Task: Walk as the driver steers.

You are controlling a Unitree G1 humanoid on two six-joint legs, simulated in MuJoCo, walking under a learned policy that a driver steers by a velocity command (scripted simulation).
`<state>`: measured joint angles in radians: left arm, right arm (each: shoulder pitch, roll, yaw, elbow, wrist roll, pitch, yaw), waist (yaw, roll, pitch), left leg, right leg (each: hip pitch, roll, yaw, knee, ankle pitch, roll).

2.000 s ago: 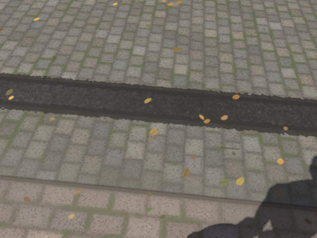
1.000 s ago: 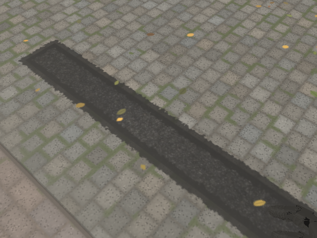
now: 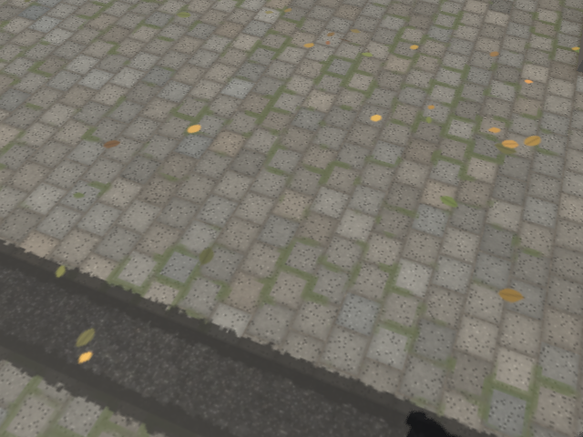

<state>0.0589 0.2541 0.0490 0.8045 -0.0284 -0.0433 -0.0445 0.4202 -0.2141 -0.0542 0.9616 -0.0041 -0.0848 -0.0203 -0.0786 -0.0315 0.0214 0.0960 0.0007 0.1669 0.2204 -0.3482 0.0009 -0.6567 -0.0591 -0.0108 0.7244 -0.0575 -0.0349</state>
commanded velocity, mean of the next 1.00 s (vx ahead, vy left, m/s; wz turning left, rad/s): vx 0.49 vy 0.00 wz -0.57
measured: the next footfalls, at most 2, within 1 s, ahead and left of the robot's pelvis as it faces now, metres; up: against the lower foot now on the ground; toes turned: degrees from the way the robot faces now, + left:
right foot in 0.12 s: +0.24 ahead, -0.12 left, +0.00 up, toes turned -6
left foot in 0.62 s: +0.56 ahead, +0.01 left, +0.00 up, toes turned -25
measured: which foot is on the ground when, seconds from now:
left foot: down 0.00-0.12, up 0.14-0.60, down 0.62-1.00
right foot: up 0.00-0.10, down 0.12-0.64, up 0.66-1.00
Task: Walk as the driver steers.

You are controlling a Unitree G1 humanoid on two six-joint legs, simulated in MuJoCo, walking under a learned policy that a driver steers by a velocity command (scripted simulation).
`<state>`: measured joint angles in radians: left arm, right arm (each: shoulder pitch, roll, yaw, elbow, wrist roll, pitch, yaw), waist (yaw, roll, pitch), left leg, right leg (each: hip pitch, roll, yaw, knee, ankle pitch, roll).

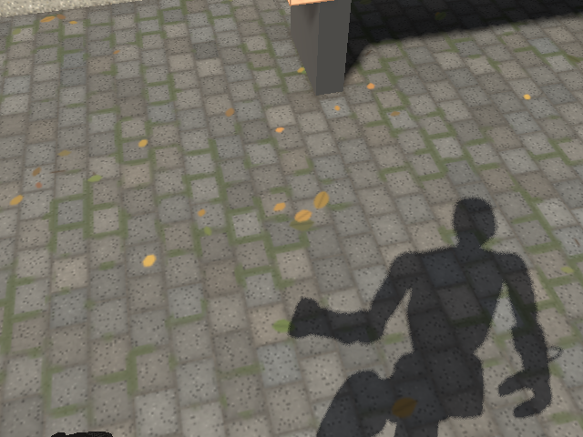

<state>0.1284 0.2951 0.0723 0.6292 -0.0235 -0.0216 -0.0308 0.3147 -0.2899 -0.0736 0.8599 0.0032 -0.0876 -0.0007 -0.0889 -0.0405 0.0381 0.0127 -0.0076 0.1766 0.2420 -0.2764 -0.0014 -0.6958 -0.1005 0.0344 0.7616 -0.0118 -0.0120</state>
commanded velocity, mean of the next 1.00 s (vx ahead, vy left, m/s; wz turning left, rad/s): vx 0.25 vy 0.00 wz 0.11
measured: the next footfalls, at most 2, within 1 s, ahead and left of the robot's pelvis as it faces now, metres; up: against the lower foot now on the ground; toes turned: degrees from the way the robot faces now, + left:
right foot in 0.12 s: +0.24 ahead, -0.13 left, +0.00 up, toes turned -8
left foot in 0.62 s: +0.42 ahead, +0.05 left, +0.00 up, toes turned +0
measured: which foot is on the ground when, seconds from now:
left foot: down 0.00-0.12, up 0.14-0.60, down 0.62-1.00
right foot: up 0.00-0.10, down 0.12-0.62, up 0.64-1.00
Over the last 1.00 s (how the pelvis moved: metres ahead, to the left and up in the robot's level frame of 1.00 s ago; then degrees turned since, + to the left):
0.54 -0.12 0.01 -35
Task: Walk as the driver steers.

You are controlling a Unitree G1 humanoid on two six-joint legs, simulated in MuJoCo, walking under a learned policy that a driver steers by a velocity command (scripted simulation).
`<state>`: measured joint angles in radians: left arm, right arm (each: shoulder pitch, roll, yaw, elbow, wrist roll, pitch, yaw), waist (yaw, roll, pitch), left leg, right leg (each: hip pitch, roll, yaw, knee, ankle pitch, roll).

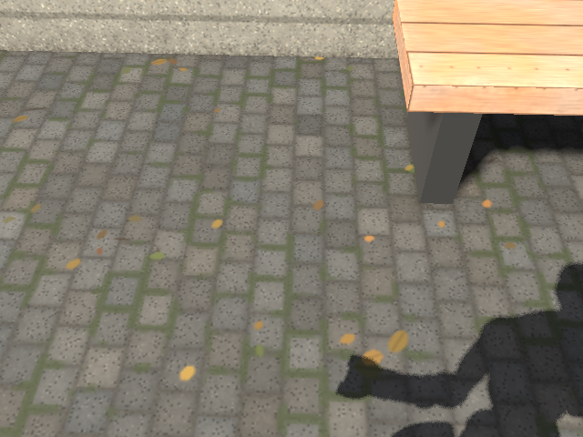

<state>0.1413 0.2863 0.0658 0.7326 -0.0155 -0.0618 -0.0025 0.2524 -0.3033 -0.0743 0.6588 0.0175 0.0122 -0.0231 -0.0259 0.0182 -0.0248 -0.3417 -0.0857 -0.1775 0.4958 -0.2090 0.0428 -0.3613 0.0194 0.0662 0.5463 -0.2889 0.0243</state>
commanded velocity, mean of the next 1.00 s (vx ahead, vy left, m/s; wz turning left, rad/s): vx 0.09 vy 0.00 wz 0.13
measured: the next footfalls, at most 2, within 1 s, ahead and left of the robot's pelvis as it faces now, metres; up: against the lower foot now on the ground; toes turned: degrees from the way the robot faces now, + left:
right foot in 0.02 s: +0.13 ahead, -0.14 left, +0.00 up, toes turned +6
left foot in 0.38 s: +0.18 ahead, +0.12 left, +0.00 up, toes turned +4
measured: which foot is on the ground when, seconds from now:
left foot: down 0.00-0.02, up 0.04-0.36, down 0.38-1.00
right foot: up 0.00-0.00, down 0.02-1.00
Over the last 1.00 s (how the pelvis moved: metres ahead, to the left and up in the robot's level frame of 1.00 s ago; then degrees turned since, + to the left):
0.38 -0.06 0.00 12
